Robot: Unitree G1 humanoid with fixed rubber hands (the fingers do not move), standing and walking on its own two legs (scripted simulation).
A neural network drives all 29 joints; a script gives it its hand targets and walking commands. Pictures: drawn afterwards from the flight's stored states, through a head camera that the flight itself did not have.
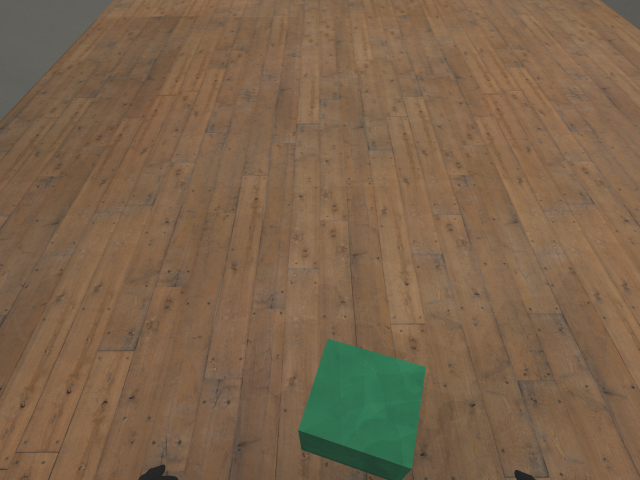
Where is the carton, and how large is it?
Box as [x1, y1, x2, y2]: [298, 339, 425, 479]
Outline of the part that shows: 327,339 298,429 301,449 387,479 401,479 411,468 425,367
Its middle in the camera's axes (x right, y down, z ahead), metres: +0.12 +0.47 +1.08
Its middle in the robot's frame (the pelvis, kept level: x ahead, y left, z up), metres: +0.42 -0.09 -0.66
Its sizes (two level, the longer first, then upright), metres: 0.279 0.254 0.207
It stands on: the floor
